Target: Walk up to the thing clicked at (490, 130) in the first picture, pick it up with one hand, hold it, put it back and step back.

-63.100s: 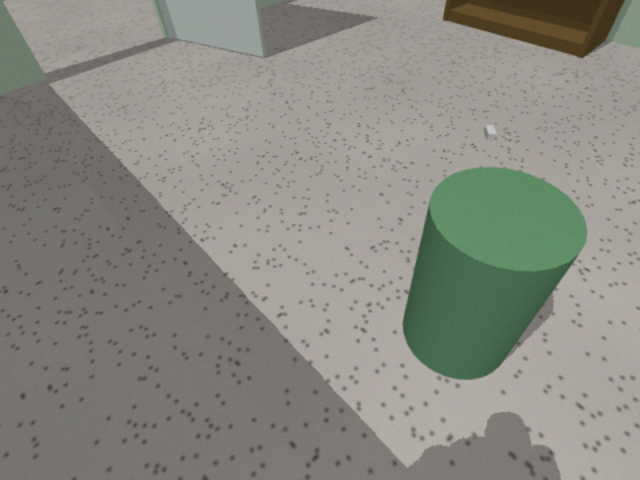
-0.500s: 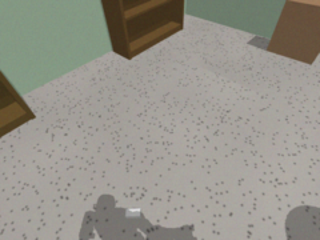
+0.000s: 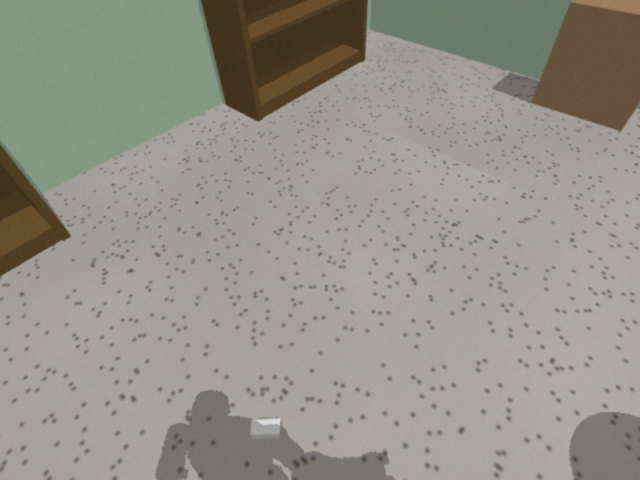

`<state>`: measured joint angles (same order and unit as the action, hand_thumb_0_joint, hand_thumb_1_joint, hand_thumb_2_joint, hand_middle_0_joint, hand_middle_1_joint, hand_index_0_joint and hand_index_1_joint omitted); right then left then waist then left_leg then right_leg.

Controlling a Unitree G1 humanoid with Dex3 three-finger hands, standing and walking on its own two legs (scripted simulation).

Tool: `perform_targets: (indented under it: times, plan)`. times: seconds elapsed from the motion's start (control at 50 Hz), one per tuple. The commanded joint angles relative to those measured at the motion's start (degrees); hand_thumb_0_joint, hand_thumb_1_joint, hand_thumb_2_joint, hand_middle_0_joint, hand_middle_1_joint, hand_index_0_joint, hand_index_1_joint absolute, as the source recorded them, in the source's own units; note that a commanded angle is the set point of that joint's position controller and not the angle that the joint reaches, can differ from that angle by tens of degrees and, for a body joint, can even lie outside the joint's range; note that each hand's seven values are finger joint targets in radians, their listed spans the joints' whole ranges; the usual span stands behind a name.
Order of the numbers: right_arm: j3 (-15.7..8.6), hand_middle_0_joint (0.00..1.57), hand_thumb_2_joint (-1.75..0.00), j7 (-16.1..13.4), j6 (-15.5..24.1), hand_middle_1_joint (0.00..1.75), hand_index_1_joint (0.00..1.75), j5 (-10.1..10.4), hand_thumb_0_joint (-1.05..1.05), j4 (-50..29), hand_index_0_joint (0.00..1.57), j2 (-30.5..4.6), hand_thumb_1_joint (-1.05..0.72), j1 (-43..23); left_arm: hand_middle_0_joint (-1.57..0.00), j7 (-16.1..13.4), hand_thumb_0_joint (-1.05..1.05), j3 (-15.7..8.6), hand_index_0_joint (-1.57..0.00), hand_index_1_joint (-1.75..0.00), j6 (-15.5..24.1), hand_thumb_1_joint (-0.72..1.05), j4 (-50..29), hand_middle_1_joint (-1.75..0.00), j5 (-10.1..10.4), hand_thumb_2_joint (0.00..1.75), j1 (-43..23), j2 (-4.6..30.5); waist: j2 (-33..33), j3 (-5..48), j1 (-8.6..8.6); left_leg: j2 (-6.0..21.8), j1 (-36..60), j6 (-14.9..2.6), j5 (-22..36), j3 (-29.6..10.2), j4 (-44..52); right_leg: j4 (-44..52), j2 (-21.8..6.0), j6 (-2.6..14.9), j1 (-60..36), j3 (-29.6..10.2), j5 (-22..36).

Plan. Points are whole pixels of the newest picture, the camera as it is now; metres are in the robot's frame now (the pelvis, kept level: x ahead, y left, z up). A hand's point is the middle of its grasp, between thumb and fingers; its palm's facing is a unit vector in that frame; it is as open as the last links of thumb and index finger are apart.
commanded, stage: stand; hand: left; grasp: from above
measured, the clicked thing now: (266, 428) +0.41 +0.23 -0.76
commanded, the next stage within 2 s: step back in 0.16 s
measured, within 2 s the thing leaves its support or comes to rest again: neither
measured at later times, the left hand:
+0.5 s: hand out of the picture +0.04 +0.26 -0.17, palm faces -0.06 -0.91 -0.41, open 7.4 cm
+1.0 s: hand out of the picture -0.04 +0.31 -0.18, palm faces -0.08 -0.93 -0.36, open 7.4 cm
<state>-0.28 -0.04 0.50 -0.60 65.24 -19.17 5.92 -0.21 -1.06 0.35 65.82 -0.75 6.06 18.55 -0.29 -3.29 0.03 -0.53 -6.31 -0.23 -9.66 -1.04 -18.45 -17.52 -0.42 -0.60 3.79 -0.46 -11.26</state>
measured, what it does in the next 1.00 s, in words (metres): walks backwards: left foot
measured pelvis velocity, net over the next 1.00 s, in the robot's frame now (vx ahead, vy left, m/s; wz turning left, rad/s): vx -0.15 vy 0.05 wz -0.06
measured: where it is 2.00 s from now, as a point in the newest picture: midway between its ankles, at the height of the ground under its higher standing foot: outside the picture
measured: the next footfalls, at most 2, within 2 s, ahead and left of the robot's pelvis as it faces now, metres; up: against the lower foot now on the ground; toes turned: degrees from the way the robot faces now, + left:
left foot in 0.70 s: -0.10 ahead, +0.14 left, +0.00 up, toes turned -2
right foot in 1.12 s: -0.16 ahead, -0.08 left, +0.00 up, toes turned -1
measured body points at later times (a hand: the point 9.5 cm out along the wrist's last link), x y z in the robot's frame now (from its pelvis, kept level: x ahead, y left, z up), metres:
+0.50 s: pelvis -0.06 -0.01 -0.02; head +0.01 -0.01 +0.42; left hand +0.04 +0.31 -0.14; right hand +0.05 -0.33 -0.15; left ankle -0.04 +0.11 -0.72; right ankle -0.02 -0.13 -0.75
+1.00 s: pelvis -0.15 +0.05 -0.02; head -0.08 +0.06 +0.43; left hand -0.04 +0.35 -0.15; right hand -0.07 -0.27 -0.13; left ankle -0.14 +0.14 -0.75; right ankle -0.19 -0.09 -0.69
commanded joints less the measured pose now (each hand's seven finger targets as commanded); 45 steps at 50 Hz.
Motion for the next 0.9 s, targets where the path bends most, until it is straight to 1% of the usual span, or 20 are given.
perform_targets:
  times: [0.0,0.12,0.16,0.22,0.32,0.36,0.4,0.42,0.44,0.52,0.6,0.64,0.66,0.68,0.7,0.72,0.74,0.76,0.8,0.88]
  plan:
    - [-2.05,0.2,-0.9,-0.94,1.31,0.3,0.3,-0.13,0.0,-3.25,0.2,-11.52,-0.9,-1.7,-0.2,-0.94,0.0,-2.26,-0.2,-0.3,1.31,0.9,-3.27,-0.3,0.08,0.9,-1.86,11.96,0.39,3.2,0.17,7.44,1.18,-1.29,7.94,-5.95,2.76,2.52,-6.53,1.49,1.33,-4.78,6.85]
    - [-2.12,0.2,-0.9,-0.86,1.38,0.3,0.3,-0.15,0.0,-3.45,0.2,-11.77,-0.9,-1.59,-0.2,-0.83,0.0,-2.27,-0.2,-0.3,1.44,0.9,-3.64,-0.3,0.16,0.9,-1.91,12.26,0.12,3.83,0.24,7.51,1.06,-1.33,8.41,-5.82,2.51,2.48,-6.71,1.71,0.84,-5.07,7.63]
    - [-3.39,0.2,-0.9,-0.69,0.02,0.3,0.3,0.4,0.0,-4.83,0.2,-14.12,-0.9,-2.27,-0.2,-1.45,0.0,-4.36,-0.2,-0.3,0.8,0.9,-6.48,-0.3,0.99,0.9,-0.6,16.02,0.79,1.2,0.44,6.77,-2.07,-2.5,19.01,-5.16,-4.62,-4.22,-5.55,2.57,4.52,-4.77,19.13]
    - [-4.05,0.2,-0.9,-0.48,-0.59,0.3,0.3,0.6,0.0,-6.37,0.2,-14.56,-0.9,-1.67,-0.2,-1.62,0.0,-4.23,-0.2,-0.3,0.29,0.9,-8.8,-0.3,0.94,0.9,-0.14,14.82,-0.84,5.32,0.91,8.02,-2.26,-4.76,21.57,-5.57,-5.31,-10.05,-3.85,3.3,3.85,-3.84,16.74]
    - [-5.4,0.2,-0.9,-0.35,-1.81,0.3,0.3,0.57,0.0,-9.73,0.2,-15.83,-0.9,-3.11,-0.2,-1.47,0.0,-3.94,-0.2,-0.3,-0.7,0.9,-11.36,-0.3,0.29,0.9,2.08,14.03,-4.35,8.53,0.31,10.03,-4.54,-8.29,14.74,-8.18,-8.18,-16.28,-2.21,4.41,6.24,-3.69,9.12]
    - [-5.63,0.2,-0.9,-0.26,-2.3,0.3,0.3,0.67,0.0,-11.27,0.2,-15.35,-0.9,-3.96,-0.2,-1.4,0.0,-4.29,-0.2,-0.3,-0.7,0.9,-12.4,-0.3,0.03,0.9,3.29,15.63,-1.43,8.75,-0.39,6.02,-7.43,-7.05,6.98,-5.8,-14.79,-13.74,-5.7,7.26,7.3,-8.39,10.74]
    - [-5.21,0.2,-0.9,-0.03,-2.83,0.3,0.3,0.6,0.0,-12.23,0.2,-13.13,-0.9,-4.14,-0.2,-1.34,0.0,-5.66,-0.2,-0.3,-0.48,0.9,-13.51,-0.3,-0.42,0.9,2.94,20.01,7.31,6.47,-1.4,-2.79,-12.07,-2.09,-7.93,-0.79,-27.66,-3.7,-15.61,13.5,8.73,-19.1,15.27]
    - [-5.14,0.2,-0.9,-0.05,-3.31,0.3,0.3,0.24,0.0,-12.71,0.2,-12.29,-0.9,-3.08,-0.2,-1.54,0.0,-6.15,-0.2,-0.3,-0.16,0.9,-14.87,-0.3,-1.0,0.9,1.46,21.94,12.19,5.54,-1.96,-6.2,-15.31,-1.23,-22.79,-1.73,-38.51,-0.98,-21.31,17.8,9.59,-25.25,18.98]
    - [-5.39,0.2,-0.9,-0.12,-3.73,0.3,0.3,-0.26,0.0,-12.5,0.2,-12.72,-0.9,-0.24,-0.2,-1.79,0.0,-6.44,-0.2,-0.3,0.15,0.9,-16.4,-0.3,-1.6,0.9,0.17,22.23,12.09,5.02,-0.94,-4.6,-15.96,-1.18,-25.53,-5.19,-44.61,-1.75,-23.56,19.89,11.83,-27.3,20.4]
    - [-5.78,0.2,-0.9,0.28,-3.46,0.3,0.3,1.3,0.0,-11.78,0.2,-13.77,-0.9,5.0,-0.2,-2.08,0.0,-5.76,-0.2,-0.3,-0.37,0.9,-19.88,-0.3,-1.81,0.9,-5.99,17.7,9.04,5.07,1.16,-4.4,-13.47,-0.72,-20.04,-5.2,-45.41,-5.63,-14.58,14.21,13.58,-13.58,16.65]
    - [-4.9,0.2,-0.9,-0.37,-2.57,0.3,0.3,0.36,0.0,-13.72,0.2,-12.86,-0.9,5.09,-0.2,-2.34,0.0,-6.17,-0.2,-0.3,-1.4,0.9,-20.83,-0.3,-1.63,0.9,-1.33,17.23,9.86,8.55,-1.12,-0.35,-15.96,0.03,-18.68,-3.09,-21.62,-12.35,-12.95,11.34,-1.7,-12.58,23.17]
    - [-5.4,0.2,-0.9,-0.7,-1.69,0.3,0.3,-0.87,0.0,-13.32,0.2,-12.74,-0.9,6.83,-0.2,-1.85,0.0,-5.91,-0.2,-0.3,-2.41,0.9,-21.48,-0.3,-0.33,0.9,-1.91,17.87,9.14,8.33,0.93,-0.89,-9.51,-0.24,-4.57,0.69,-3.71,-18.56,-10.46,8.38,-0.47,-9.5,25.09]
    - [-5.71,0.2,-0.9,-0.91,-1.4,0.3,0.3,-1.44,0.0,-12.72,0.2,-12.92,-0.9,7.37,-0.2,-1.49,0.0,-5.59,-0.2,-0.3,-2.97,0.9,-21.52,-0.3,0.28,0.9,-1.38,16.72,6.87,7.55,0.9,0.13,-4.33,-0.11,4.28,-0.41,0.03,-21.44,-7.54,6.31,4.65,-7.69,20.02]
    - [-6.97,0.2,-0.9,-1.08,-1.21,0.3,0.3,-2.48,0.0,-13.49,0.2,-16.72,-0.9,6.34,-0.2,-1.32,0.0,-5.0,-0.2,-0.3,-3.27,0.9,-22.07,-0.3,0.71,0.9,0.56,14.12,-1.54,7.71,-0.23,7.96,2.01,-1.74,14.8,-11.93,-0.83,-27.7,-1.17,3.66,14.74,-5.86,6.15]
    - [-7.62,0.2,-0.9,-0.89,-1.36,0.3,0.3,-2.91,0.0,-14.62,0.2,-21.07,-0.9,4.53,-0.2,-1.73,0.0,-4.64,-0.2,-0.3,-3.31,0.9,-22.13,-0.3,0.75,0.9,1.27,11.77,-11.37,6.27,-1.08,15.71,6.82,-4.82,26.92,-21.6,-2.65,-34.28,8.15,1.68,28.38,-4.4,-21.81]
    - [-8.16,0.2,-0.9,-0.68,-1.4,0.3,0.3,-1.94,0.0,-15.82,0.2,-24.31,-0.9,5.39,-0.2,-2.71,0.0,-5.38,-0.2,-0.3,-3.18,0.9,-22.89,-0.3,-0.39,0.9,-2.38,14.0,-13.61,5.8,3.39,22.5,-2.05,-12.22,28.37,-25.49,-2.5,-42.06,7.58,0.59,24.89,-10.09,-28.26]
    - [-8.31,0.2,-0.9,-0.97,-1.19,0.3,0.3,-1.64,0.0,-15.98,0.2,-23.3,-0.9,4.11,-0.2,-2.95,0.0,-5.59,-0.2,-0.3,-3.05,0.9,-22.72,-0.3,-0.92,0.9,-4.84,15.05,-13.01,4.07,3.81,22.92,-5.98,-14.27,22.59,-26.61,-0.46,-47.72,6.23,0.8,23.71,-11.44,-25.79]
    - [-7.36,0.2,-0.9,-1.17,-1.08,0.3,0.3,-1.59,0.0,-16.21,0.2,-20.13,-0.9,2.14,-0.2,-2.58,0.0,-5.89,-0.2,-0.3,-3.03,0.9,-22.3,-0.3,-0.69,0.9,-5.73,15.32,-9.87,2.21,2.93,18.1,-6.41,-11.38,25.09,-18.85,-2.13,-49.55,6.38,1.24,23.47,-12.69,-22.16]
    - [-6.01,0.2,-0.9,-1.86,-1.07,0.3,0.3,-1.74,0.0,-17.59,0.2,-15.56,-0.9,-2.4,-0.2,-2.04,0.0,-5.56,-0.2,-0.3,-3.08,0.9,-20.73,-0.3,0.7,0.9,2.24,13.7,-8.31,2.19,-2.7,10.62,0.69,-5.44,32.59,-8.07,-6.63,-51.1,7.6,2.11,29.02,-12.32,-14.41]
    - [-6.31,0.2,-0.9,-2.22,-0.87,0.3,0.3,-0.65,0.0,-17.66,0.2,-14.32,-0.9,3.03,-0.2,-1.71,0.0,-5.85,-0.2,-0.3,-2.43,0.9,-21.86,-0.3,-0.46,0.9,2.34,12.9,-7.17,5.29,0.43,12.63,10.32,-9.5,32.33,-10.41,-9.52,-44.64,6.52,-0.28,28.6,-9.05,-14.9]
